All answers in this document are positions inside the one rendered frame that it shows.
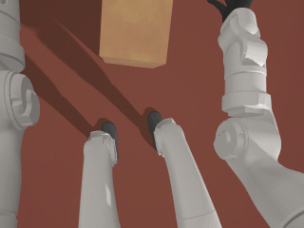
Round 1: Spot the robot left foot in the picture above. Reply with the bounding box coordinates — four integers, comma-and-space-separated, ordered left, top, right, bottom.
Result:
101, 122, 119, 165

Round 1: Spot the left robot thigh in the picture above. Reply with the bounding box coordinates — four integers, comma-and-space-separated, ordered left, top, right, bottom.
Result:
78, 136, 121, 228

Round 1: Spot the left robot forearm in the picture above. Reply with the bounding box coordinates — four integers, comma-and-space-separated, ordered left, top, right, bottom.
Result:
0, 0, 26, 72

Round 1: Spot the carton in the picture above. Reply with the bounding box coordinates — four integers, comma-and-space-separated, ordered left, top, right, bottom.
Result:
99, 0, 173, 68

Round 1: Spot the right robot hand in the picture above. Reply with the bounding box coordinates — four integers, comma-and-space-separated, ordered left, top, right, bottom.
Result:
207, 0, 253, 23

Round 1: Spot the right robot upper arm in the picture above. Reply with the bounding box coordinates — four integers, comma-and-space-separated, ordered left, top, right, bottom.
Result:
214, 117, 304, 228

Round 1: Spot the right robot forearm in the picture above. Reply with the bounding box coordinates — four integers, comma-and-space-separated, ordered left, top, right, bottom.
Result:
218, 8, 279, 132

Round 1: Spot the left robot upper arm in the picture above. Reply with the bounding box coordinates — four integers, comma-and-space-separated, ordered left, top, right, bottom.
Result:
0, 70, 40, 228

